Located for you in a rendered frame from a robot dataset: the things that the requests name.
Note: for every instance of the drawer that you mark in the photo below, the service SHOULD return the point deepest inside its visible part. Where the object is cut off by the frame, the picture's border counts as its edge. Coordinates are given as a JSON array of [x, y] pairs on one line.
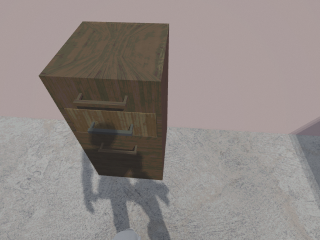
[[144, 124]]

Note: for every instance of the cabinet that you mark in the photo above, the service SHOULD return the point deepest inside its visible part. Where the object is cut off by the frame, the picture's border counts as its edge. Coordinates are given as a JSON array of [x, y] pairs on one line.
[[116, 62]]

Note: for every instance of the left robot thigh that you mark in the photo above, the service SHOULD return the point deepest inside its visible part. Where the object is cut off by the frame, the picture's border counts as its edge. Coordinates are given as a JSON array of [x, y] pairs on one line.
[[127, 235]]

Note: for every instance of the handle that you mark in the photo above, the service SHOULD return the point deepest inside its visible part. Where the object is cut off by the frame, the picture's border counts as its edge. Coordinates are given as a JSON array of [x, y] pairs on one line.
[[117, 152], [93, 130], [100, 104]]

